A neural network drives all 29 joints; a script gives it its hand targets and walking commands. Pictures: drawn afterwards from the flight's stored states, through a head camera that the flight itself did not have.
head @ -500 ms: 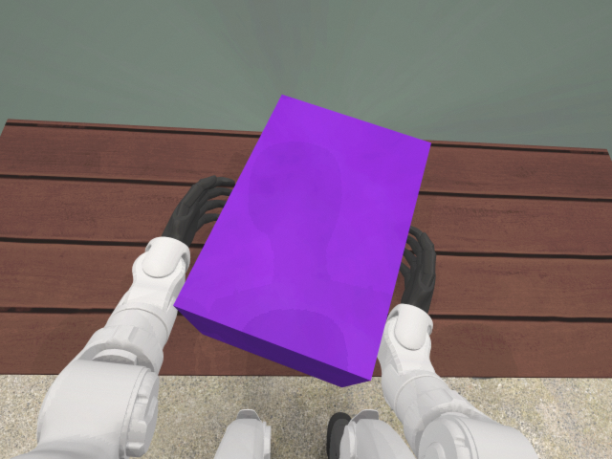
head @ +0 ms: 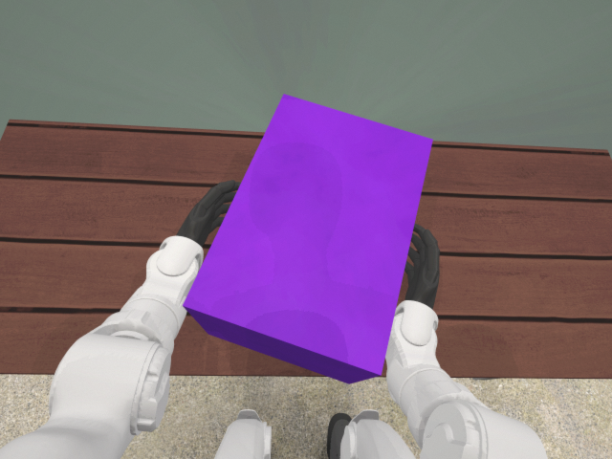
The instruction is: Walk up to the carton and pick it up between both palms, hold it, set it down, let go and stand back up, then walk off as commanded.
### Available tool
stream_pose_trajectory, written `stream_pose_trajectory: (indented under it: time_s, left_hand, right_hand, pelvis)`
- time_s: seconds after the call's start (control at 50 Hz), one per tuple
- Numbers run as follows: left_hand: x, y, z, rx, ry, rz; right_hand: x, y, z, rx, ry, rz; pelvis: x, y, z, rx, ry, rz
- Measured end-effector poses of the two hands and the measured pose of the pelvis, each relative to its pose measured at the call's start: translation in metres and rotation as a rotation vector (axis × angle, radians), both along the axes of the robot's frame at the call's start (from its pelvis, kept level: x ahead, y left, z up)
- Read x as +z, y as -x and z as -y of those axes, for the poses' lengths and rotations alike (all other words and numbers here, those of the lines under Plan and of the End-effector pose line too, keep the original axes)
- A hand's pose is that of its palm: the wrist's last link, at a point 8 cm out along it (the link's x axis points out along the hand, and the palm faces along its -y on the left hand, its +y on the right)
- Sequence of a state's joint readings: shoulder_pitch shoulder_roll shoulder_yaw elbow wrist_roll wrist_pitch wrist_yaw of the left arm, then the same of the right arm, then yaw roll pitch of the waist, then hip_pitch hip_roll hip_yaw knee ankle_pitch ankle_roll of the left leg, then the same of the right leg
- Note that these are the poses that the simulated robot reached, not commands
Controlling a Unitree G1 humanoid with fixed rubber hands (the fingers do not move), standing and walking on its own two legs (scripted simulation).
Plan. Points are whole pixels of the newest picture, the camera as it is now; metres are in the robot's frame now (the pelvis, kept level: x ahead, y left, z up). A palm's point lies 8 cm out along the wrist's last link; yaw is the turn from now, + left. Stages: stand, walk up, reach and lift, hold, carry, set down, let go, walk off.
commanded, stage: reach and lift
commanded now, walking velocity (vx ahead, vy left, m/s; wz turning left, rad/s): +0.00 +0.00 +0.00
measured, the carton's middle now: (316, 240) +0.42 +0.01 -0.05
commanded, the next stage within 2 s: none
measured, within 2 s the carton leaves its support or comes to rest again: leaves its support in 0.62 s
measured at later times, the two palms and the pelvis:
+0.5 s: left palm (207, 233) +0.42 +0.16 -0.04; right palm (428, 290) +0.36 -0.14 -0.05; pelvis +0.00 +0.00 +0.00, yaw +0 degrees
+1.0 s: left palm (204, 176) +0.44 +0.15 +0.07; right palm (465, 245) +0.38 -0.15 +0.04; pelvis +0.01 +0.00 +0.01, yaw +1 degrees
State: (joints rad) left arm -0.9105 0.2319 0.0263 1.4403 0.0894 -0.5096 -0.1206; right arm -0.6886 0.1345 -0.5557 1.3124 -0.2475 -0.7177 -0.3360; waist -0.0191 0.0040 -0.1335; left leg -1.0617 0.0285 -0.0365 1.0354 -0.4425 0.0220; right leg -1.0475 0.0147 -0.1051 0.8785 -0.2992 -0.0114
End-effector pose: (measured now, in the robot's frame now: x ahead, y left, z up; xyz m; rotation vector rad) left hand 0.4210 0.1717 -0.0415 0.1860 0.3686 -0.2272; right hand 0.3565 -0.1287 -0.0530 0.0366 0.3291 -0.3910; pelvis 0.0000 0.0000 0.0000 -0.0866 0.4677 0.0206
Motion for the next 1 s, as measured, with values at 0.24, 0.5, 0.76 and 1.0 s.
stream_pose_trajectory:
  time_s: [0.24,0.5,0.76,1.0]
  left_hand:
    - [0.0,0.0,0.001,0.006,0.0,0.0]
    - [0.002,0.003,0.013,0.034,-0.003,-0.002]
    - [0.034,-0.005,0.025,0.021,-0.057,0.04]
    - [0.112,-0.016,0.024,0.056,-0.073,0.135]
  right_hand:
    - [0.0,0.0,0.001,0.002,0.0,-0.002]
    - [0.003,0.0,0.013,0.021,0.018,-0.015]
    - [0.025,-0.005,0.021,0.011,-0.016,0.015]
    - [0.097,-0.027,0.022,0.037,-0.041,0.101]
  pelvis:
    - [0.0,0.0,0.0,0.0,0.0,0.0]
    - [0.0,-0.001,0.002,-0.002,0.0,-0.001]
    - [0.001,0.0,0.003,-0.002,-0.001,0.019]
    - [0.012,-0.008,0.001,0.015,-0.007,0.153]
